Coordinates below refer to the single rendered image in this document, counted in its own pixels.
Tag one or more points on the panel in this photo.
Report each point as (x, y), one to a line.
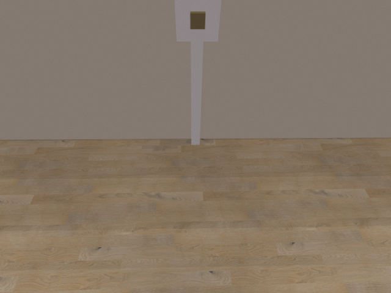
(212, 9)

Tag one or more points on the button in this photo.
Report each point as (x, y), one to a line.
(197, 20)

